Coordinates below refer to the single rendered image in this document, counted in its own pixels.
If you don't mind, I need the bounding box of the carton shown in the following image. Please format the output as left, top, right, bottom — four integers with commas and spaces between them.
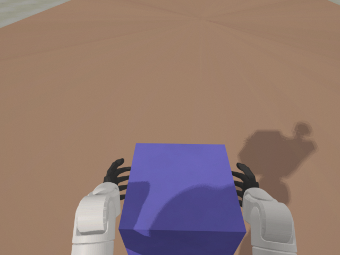
118, 143, 246, 255

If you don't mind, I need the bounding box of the robot right forearm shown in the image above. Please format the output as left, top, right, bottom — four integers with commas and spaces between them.
242, 188, 297, 255

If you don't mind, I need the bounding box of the robot left hand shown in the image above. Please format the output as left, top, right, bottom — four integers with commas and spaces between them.
103, 158, 131, 200

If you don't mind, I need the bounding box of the robot left forearm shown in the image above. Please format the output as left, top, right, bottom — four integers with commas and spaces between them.
71, 182, 121, 255

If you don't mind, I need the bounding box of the robot right hand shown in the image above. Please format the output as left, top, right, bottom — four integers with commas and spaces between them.
232, 163, 259, 207

